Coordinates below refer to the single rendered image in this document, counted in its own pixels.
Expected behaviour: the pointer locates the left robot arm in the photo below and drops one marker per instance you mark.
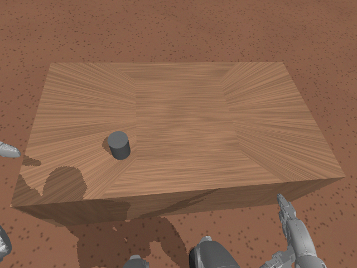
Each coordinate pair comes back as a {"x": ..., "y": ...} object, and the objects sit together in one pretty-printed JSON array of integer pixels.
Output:
[{"x": 5, "y": 244}]

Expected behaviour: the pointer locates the left robot hand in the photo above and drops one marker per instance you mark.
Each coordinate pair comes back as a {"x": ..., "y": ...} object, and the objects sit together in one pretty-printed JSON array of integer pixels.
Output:
[{"x": 9, "y": 150}]

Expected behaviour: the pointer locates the right robot hand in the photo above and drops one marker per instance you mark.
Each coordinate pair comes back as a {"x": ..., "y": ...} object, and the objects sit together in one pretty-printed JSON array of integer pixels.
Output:
[{"x": 298, "y": 238}]

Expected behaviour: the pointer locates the can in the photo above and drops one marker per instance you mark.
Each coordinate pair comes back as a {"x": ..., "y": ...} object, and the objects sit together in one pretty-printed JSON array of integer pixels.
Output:
[{"x": 119, "y": 145}]

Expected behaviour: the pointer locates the right robot arm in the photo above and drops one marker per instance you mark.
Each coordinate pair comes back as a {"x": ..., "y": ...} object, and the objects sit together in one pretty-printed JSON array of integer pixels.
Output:
[{"x": 309, "y": 261}]

